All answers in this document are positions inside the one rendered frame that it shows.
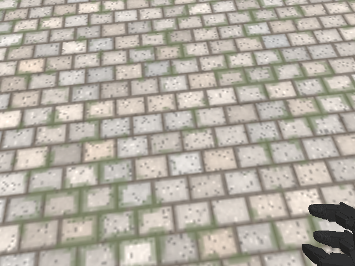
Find robot right hand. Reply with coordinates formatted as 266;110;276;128
302;202;355;266

